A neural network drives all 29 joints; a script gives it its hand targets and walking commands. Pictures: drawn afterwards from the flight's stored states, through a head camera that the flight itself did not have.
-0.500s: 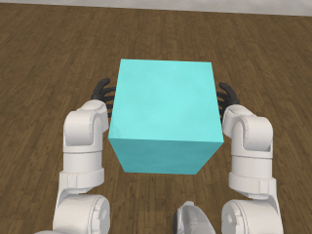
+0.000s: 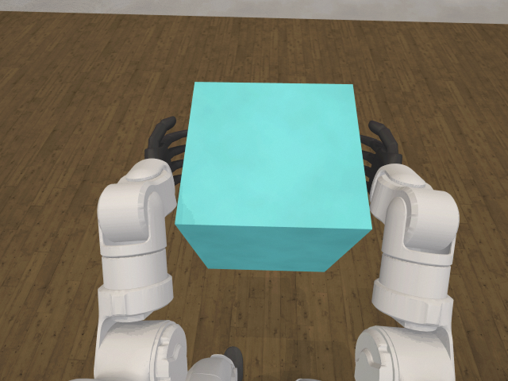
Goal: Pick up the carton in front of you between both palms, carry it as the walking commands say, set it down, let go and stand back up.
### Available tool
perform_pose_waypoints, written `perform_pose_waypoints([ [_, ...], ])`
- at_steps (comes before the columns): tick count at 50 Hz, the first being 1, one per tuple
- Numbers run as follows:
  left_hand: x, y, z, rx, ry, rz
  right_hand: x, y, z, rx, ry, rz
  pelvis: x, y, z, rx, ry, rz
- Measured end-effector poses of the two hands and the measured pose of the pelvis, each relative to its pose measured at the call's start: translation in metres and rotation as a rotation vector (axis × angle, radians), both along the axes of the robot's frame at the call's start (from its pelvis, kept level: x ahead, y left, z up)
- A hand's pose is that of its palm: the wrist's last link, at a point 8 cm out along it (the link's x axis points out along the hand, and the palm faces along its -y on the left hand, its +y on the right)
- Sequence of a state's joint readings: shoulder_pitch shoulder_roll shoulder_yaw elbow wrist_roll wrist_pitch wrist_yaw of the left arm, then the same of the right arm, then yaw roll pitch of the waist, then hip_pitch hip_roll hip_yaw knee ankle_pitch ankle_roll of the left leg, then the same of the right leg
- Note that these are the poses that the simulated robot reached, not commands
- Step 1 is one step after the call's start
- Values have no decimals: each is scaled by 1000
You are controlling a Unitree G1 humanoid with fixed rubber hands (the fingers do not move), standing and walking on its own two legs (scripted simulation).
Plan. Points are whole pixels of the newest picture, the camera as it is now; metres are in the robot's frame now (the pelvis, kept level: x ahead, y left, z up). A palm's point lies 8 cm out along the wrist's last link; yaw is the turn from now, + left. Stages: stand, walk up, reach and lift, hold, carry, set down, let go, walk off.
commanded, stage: carry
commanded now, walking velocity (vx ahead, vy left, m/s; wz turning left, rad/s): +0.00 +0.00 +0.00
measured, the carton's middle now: (269, 190) +0.38 +0.01 +0.04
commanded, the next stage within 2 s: none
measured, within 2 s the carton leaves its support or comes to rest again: neither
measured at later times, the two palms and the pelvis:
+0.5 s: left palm (177, 127) +0.44 +0.14 +0.11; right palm (383, 134) +0.44 -0.15 +0.11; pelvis +0.08 -0.01 +0.00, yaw +0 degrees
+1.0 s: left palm (176, 154) +0.39 +0.14 +0.12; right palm (399, 163) +0.39 -0.16 +0.12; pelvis +0.04 -0.02 -0.01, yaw +0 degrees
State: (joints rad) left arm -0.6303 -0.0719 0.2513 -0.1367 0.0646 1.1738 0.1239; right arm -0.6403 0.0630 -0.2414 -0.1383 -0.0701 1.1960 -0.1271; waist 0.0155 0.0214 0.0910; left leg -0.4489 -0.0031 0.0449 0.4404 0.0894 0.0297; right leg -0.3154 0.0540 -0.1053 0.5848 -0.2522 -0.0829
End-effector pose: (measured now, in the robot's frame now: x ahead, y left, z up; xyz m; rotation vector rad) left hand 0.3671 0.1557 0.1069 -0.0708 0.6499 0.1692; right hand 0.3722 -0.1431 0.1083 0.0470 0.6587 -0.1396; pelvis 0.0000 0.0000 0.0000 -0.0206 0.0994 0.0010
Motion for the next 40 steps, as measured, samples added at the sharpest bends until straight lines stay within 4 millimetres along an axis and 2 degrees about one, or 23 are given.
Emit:
perform_pose_waypoints([
  [3,22,7,-8,-9,18,-10,21,7,-3,-34,18,9,23,3,-6,24,-3,2],
  [7,40,10,-16,11,89,-24,36,10,-15,-39,89,16,42,7,-2,12,0,-2],
  [10,51,7,-12,26,85,-34,44,7,-16,-36,85,17,52,6,-2,8,-5,2],
  [17,70,-3,3,44,49,-37,64,-3,-3,-24,48,17,72,0,-4,15,3,3],
  [23,73,-9,3,45,69,-42,70,-10,1,-38,68,24,82,-5,-3,23,-1,2],
  [29,72,-15,4,51,72,-45,70,-15,2,-46,71,33,81,-11,-4,27,-2,-3],
  [40,50,-19,-2,53,85,-47,47,-19,-4,-49,84,36,62,-15,-9,25,-21,-1],
])
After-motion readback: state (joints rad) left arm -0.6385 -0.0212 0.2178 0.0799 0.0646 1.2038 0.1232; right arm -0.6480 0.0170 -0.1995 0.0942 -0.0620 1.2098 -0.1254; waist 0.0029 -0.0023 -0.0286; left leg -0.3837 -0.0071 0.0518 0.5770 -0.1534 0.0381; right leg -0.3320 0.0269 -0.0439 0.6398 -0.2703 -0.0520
